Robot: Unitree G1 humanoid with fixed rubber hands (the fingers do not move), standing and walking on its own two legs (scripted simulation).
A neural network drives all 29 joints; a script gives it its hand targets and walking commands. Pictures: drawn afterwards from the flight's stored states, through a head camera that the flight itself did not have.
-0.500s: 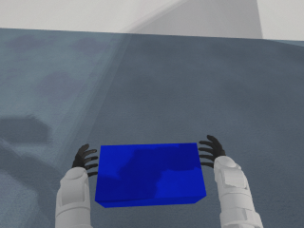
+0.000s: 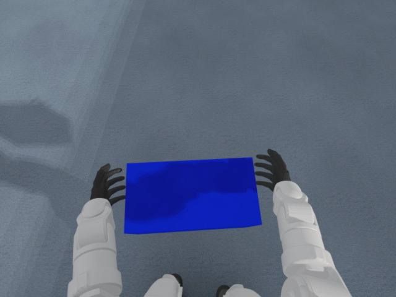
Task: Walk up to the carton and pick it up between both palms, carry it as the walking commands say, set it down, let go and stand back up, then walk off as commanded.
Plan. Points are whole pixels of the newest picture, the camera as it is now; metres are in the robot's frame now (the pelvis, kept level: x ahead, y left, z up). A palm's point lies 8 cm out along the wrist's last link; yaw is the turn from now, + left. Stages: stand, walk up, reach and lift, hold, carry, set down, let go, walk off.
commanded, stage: set down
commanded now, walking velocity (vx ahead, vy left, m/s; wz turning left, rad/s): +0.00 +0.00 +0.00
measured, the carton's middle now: (191, 197) +0.34 +0.06 -0.14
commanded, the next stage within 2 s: none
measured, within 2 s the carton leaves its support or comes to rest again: neither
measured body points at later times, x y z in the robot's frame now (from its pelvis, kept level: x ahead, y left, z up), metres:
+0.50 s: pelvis -0.03 +0.02 -0.07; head +0.15 +0.02 +0.34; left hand +0.33 +0.24 -0.14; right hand +0.39 -0.15 -0.13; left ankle +0.05 +0.13 -0.72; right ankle +0.02 -0.10 -0.72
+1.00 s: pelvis -0.04 -0.01 -0.14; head +0.19 -0.01 +0.25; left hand +0.35 +0.24 -0.23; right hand +0.42 -0.14 -0.23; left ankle +0.05 +0.13 -0.72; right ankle +0.02 -0.10 -0.72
